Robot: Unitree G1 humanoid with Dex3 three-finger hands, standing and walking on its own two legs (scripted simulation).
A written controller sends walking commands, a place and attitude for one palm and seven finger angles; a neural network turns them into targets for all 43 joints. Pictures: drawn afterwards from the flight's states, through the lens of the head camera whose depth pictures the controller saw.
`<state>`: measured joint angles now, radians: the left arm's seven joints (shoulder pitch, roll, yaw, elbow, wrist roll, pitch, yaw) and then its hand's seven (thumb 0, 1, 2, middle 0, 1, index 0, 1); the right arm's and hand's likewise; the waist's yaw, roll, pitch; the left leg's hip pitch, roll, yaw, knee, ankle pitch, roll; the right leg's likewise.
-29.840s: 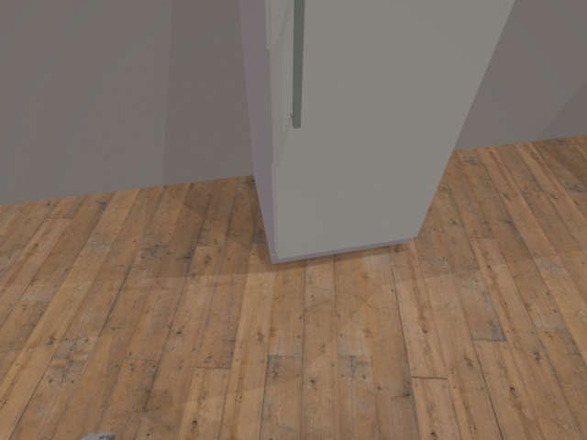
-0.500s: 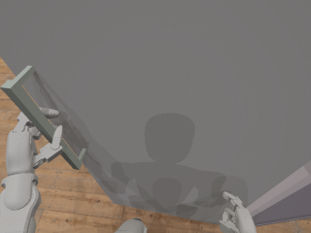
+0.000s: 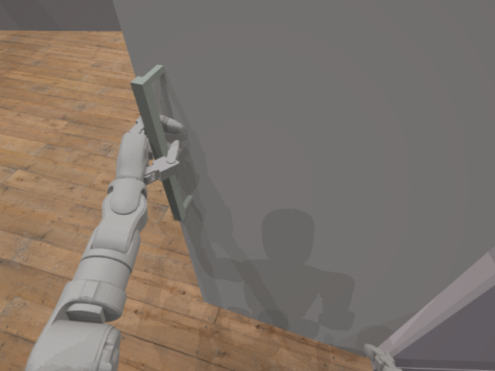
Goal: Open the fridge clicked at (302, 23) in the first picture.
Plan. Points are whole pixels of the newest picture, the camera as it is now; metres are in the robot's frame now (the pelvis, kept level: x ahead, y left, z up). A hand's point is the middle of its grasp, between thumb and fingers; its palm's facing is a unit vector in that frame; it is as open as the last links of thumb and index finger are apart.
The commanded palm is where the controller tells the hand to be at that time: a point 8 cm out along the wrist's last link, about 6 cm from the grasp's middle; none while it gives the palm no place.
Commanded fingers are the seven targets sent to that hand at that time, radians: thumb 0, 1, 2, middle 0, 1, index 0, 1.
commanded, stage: stop walking and hold the door back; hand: left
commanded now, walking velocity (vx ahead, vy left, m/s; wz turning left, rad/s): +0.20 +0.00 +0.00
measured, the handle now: (170, 156) +0.43 +0.18 +0.12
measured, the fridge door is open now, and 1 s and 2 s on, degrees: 73 70 71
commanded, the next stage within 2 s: loosen the grip on the handle in 0.78 s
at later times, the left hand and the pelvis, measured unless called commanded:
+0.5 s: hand (178, 154) +0.42 +0.15 +0.14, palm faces +0.09 -0.98 -0.19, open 5.4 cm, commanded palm +0.39 +0.21 +0.12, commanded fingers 0.00 0.90 0.90 -0.45 -1.40 -0.45 -1.40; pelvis +0.01 +0.02 +0.00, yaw -3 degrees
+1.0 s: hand (173, 149) +0.43 +0.17 +0.14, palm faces +0.06 -0.99 -0.12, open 6.1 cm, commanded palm +0.38 +0.21 +0.14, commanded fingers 0.00 0.05 0.49 -0.45 -1.40 -0.45 -1.40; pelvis +0.02 +0.01 +0.00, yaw -2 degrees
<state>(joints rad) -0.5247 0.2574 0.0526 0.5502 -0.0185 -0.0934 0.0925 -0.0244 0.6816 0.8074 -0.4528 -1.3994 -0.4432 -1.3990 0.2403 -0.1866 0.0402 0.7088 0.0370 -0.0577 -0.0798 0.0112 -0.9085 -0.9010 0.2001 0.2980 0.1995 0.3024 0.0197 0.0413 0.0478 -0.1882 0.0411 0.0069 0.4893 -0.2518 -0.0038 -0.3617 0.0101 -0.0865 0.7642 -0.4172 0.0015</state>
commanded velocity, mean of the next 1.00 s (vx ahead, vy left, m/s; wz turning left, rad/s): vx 0.02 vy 0.01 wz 0.00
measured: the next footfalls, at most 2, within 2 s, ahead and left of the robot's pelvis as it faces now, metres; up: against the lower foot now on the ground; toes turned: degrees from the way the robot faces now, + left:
right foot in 0.06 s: +0.08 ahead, -0.11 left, +0.00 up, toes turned -4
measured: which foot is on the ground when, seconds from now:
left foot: down 0.00-1.00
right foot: up 0.00-0.04, down 0.06-1.00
